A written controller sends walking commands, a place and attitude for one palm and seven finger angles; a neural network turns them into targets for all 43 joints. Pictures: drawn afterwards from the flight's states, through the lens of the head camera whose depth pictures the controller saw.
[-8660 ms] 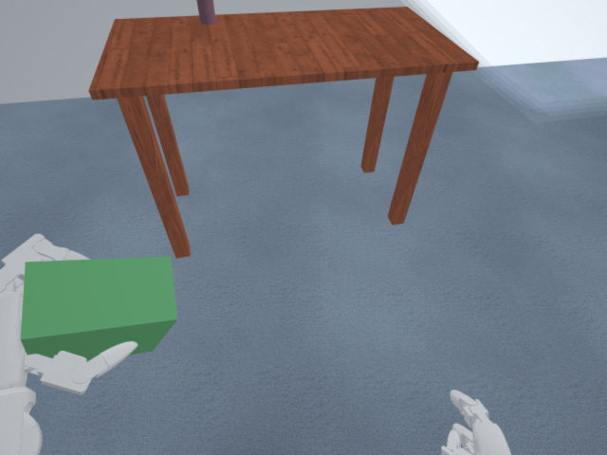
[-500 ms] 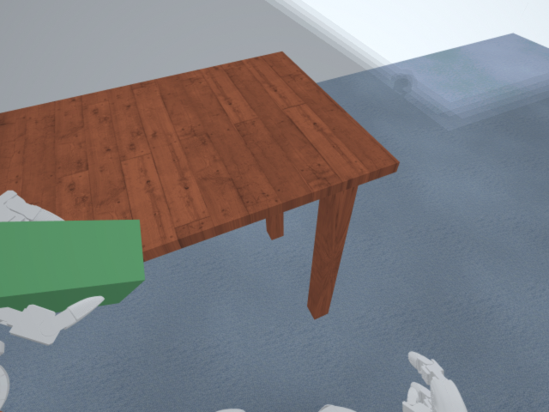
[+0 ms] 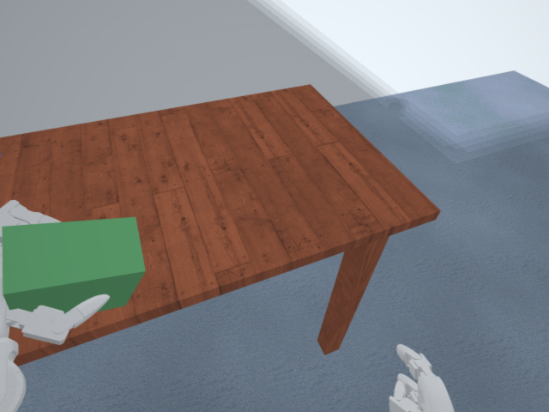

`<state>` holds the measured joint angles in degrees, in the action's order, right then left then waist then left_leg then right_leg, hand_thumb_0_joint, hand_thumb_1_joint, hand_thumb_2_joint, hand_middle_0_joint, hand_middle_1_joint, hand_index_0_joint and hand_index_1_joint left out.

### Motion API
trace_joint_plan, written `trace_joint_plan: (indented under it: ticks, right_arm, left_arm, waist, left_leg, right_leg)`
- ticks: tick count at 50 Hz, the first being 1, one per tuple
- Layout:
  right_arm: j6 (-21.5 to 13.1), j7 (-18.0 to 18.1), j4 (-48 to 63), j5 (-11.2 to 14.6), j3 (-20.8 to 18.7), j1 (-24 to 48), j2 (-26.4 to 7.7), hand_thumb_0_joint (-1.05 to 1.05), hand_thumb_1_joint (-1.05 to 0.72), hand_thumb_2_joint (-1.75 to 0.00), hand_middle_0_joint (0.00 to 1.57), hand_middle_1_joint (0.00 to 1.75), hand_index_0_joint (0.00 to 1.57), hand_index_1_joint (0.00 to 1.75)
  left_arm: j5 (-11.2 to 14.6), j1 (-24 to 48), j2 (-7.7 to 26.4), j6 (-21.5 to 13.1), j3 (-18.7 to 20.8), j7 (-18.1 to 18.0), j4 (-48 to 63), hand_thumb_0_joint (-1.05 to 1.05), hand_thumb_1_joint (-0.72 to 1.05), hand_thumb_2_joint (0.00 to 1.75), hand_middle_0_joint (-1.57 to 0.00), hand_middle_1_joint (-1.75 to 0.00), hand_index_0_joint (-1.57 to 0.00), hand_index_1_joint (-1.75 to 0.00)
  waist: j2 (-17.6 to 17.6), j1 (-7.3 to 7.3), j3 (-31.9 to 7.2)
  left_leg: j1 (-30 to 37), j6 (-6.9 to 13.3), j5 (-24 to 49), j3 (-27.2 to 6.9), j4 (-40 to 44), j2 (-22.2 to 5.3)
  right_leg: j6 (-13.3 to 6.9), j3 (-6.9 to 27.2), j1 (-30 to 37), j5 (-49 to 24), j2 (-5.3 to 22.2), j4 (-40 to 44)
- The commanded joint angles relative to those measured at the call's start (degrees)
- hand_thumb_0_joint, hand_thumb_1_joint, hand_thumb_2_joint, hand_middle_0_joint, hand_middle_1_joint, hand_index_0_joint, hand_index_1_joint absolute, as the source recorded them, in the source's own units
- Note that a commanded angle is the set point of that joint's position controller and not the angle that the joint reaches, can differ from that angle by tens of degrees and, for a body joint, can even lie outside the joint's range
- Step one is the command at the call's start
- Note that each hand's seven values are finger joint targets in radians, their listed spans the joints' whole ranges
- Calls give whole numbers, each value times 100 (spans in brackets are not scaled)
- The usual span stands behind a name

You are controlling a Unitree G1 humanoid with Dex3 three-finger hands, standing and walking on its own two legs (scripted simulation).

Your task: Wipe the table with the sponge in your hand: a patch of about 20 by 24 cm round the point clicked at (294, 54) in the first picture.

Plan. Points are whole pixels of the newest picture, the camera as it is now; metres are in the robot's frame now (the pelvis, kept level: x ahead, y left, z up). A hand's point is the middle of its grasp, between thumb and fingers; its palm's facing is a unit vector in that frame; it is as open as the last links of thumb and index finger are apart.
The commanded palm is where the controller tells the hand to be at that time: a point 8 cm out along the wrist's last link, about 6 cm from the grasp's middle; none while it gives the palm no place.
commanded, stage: come to a stop and stand still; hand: left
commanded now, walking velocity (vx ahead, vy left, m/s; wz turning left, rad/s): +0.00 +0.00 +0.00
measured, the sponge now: (94, 271) +0.23 +0.23 +0.15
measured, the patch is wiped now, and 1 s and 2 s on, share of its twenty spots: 0.00 0.00 0.00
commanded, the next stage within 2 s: look again from close up in 1.76 s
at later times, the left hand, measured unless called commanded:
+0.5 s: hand (70, 236) +0.25 +0.25 +0.18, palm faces +0.35 -0.86 -0.37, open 10.2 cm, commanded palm +0.19 +0.30 +0.19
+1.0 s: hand (47, 307) +0.19 +0.27 +0.13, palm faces +0.39 -0.84 -0.39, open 10.2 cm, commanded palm +0.14 +0.28 +0.19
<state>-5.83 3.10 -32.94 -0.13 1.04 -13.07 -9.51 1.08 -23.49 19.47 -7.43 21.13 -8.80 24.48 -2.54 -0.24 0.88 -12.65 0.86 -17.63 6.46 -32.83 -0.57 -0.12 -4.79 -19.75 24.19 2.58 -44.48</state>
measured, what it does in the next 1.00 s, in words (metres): stands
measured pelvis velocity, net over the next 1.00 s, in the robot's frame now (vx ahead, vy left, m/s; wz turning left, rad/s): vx -0.02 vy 0.00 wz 0.02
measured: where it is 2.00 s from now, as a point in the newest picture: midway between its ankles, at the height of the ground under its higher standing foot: outside the picture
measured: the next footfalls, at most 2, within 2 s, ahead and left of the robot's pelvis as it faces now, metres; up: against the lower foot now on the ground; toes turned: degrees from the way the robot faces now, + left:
none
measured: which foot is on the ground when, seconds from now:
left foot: down 0.00-1.00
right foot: down 0.00-1.00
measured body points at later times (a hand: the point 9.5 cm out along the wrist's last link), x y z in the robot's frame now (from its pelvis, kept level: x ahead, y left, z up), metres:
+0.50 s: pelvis +0.03 +0.02 +0.02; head +0.06 +0.03 +0.46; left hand +0.23 +0.29 +0.20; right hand +0.23 -0.19 -0.06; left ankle +0.02 +0.13 -0.73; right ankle +0.04 -0.07 -0.73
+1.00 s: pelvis -0.02 +0.00 +0.01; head +0.00 +0.03 +0.46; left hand +0.17 +0.31 +0.15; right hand +0.13 -0.24 -0.07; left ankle +0.02 +0.12 -0.73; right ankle +0.04 -0.07 -0.73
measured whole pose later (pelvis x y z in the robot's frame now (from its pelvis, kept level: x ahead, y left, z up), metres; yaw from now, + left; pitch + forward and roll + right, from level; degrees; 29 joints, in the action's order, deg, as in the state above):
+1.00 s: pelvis -0.02 +0.00 +0.01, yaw +1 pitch -1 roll -1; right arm -9.7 0.9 -36.3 -0.1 1.5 -17.5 -14.6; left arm 2.1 -24.9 24.8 -10.4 16.9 -8.4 21.0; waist -3.0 -2.3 2.4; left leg -17.2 -0.2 -13.6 -0.1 -31.8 -1.8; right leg -4.1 -7.0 -16.4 9.8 -2.2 -26.8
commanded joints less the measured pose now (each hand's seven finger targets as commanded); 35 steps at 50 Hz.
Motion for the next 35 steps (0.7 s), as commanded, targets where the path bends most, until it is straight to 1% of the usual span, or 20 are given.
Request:
trace_joint_plan:
  ticks: [1,3,4,5,7,9,10,13,14,18,20,23,26,27,28,29,30,31,32,35]
  right_arm:
    - [-467,-42,861,3,-198,819,-907,0,-90,-90,20,30,20,30]
    - [-375,-61,855,-11,-182,735,-816,0,-90,-90,20,30,20,30]
    - [-348,-95,802,23,-229,656,-818,0,-90,-90,20,30,20,30]
    - [-277,-130,756,87,-300,609,-843,0,-90,-90,20,30,20,30]
    - [-147,-102,639,110,-192,622,-782,0,-90,-90,20,30,20,30]
    - [-27,-19,702,74,-166,690,-803,0,-90,-90,20,30,20,30]
    - [9,17,773,91,-193,742,-840,0,-90,-90,20,30,20,30]
    - [-8,52,828,29,-185,774,-786,0,-90,-90,20,30,20,30]
    - [-27,26,831,-11,-198,757,-788,0,-90,-90,20,30,20,30]
    - [-206,-17,913,-51,-226,826,-764,0,-90,-90,20,30,20,30]
    - [-217,-32,968,-36,-226,807,-765,0,-90,-90,20,30,20,30]
    - [-158,20,1024,43,-226,832,-770,0,-90,-90,20,30,20,30]
    - [-20,65,1013,65,-228,777,-769,0,-90,-90,20,30,20,30]
    - [37,523,1590,461,613,-883,-1276,0,-90,-90,20,30,20,30]
    - [-224,372,1269,415,-212,-68,-452,0,-90,-90,20,30,20,30]
    - [-278,142,992,104,-139,156,-807,0,-90,-90,20,30,20,30]
    - [-302,68,1086,54,-262,219,-1225,0,-90,-90,20,30,20,30]
    - [-387,-15,1163,60,-257,102,-1231,0,-90,-90,20,30,20,30]
    - [-435,-112,1011,103,-218,271,-1203,0,-90,-90,20,30,20,30]
    - [-622,-373,1087,232,-193,29,-1182,0,-90,-90,20,30,20,30]
  left_arm:
    - [7,579,1208,-534,542,-143,2033,0,10,130,-120,-160,-120,-160]
    - [46,420,1358,-507,761,-178,1872,0,10,130,-120,-160,-120,-160]
    - [113,412,1290,-466,776,-175,1706,0,10,130,-120,-160,-120,-160]
    - [181,214,1087,-420,713,-154,1494,0,10,130,-120,-160,-120,-160]
    - [215,-159,1075,-387,872,-159,1160,0,10,130,-120,-160,-120,-160]
    - [212,-285,939,-340,766,-110,1124,0,10,130,-120,-160,-120,-160]
    - [208,-223,898,-318,690,-71,1217,0,10,130,-120,-160,-120,-160]
    - [161,99,856,-226,380,2,1548,0,10,130,-120,-160,-120,-160]
    - [132,234,816,-202,255,15,1723,0,10,130,-120,-160,-120,-160]
    - [109,460,956,-202,278,-39,2480,0,10,130,-120,-160,-120,-160]
    - [122,235,1054,-232,400,-75,2558,0,10,130,-120,-160,-120,-160]
    - [222,-333,1112,-248,690,-137,2297,0,10,130,-120,-160,-120,-160]
    - [327,-776,1000,-187,783,-152,1867,0,10,130,-120,-160,-120,-160]
    - [374,4735,5777,-1165,2181,-68,3621,0,10,130,-120,-160,-120,-160]
    - [169,2995,2567,-712,2219,56,884,0,10,130,-120,-160,-120,-160]
    - [195,2086,2339,-600,1783,68,585,0,10,130,-120,-160,-120,-160]
    - [301,1852,2423,-546,1701,79,150,0,10,130,-120,-160,-120,-160]
    - [364,1592,2296,-616,1504,173,22,0,10,130,-120,-160,-120,-160]
    - [423,1032,1861,-604,1142,257,-485,0,10,130,-120,-160,-120,-160]
    - [499,46,1015,-716,136,303,64,0,10,130,-120,-160,-120,-160]
  waist:
    - [1216,-53,-524]
    - [-158,11,-855]
    - [-668,29,-758]
    - [-975,0,-654]
    - [-472,46,-694]
    - [182,42,-836]
    - [428,4,-926]
    - [964,33,-694]
    - [1211,27,-682]
    - [1597,-29,-963]
    - [1558,-49,-1024]
    - [902,-40,-1308]
    - [867,-9,-1356]
    - [1622,261,-900]
    - [589,1,-952]
    - [71,4,-690]
    - [51,-136,-557]
    - [-100,-151,-773]
    - [314,-159,-810]
    - [511,-304,-635]
  left_leg:
    - [-625,471,751,-752,411,-675]
    - [-1333,73,562,-342,-795,-132]
    - [-1391,-99,-17,-316,-1119,4]
    - [-1368,-147,-392,-499,-1171,-105]
    - [-613,-142,36,-648,-42,-267]
    - [238,-133,2821,-864,718,-482]
    - [502,-82,3665,-1062,770,-752]
    - [1355,-305,5943,-1253,930,-993]
    - [1536,-376,6178,-1202,936,-1031]
    - [1590,-402,5696,-954,910,-1015]
    - [1193,-392,5206,-876,803,-980]
    - [339,-326,3742,-734,585,-687]
    - [155,-216,2412,-647,818,-548]
    - [-135,37,2964,-946,1043,-324]
    - [126,-99,2075,-882,679,-808]
    - [42,-98,1653,-844,893,-612]
    - [88,-73,1398,-687,794,-443]
    - [4,-36,1093,-651,700,-366]
    - [128,-6,961,-599,693,-345]
    - [65,132,816,-604,683,-275]
  right_leg:
    - [-145,-10,1441,-1222,-83,1950]
    - [-720,1729,2099,-2116,930,2155]
    - [-1012,2278,1903,-2483,1428,2374]
    - [-1159,2216,1891,-3146,1564,2409]
    - [-808,1396,1600,-3872,1203,1977]
    - [-181,389,1299,-3388,259,1378]
    - [-14,209,1085,-2965,13,1398]
    - [38,81,257,-1470,-298,1262]
    - [-2,61,120,-1011,-352,1355]
    - [-112,73,547,-1229,-363,1798]
    - [-164,140,1071,-1897,-300,2224]
    - [-318,416,2075,-3729,-6,2192]
    - [-266,632,2057,-3670,143,2262]
    - [301,336,2214,-1653,-454,2175]
    - [-3,462,734,-962,144,2179]
    - [-68,577,897,-1281,13,2383]
    - [-172,861,794,-1845,90,2560]
    - [-199,975,871,-1958,250,2595]
    - [-244,997,740,-1898,288,2545]
    - [-147,952,678,-1732,388,2603]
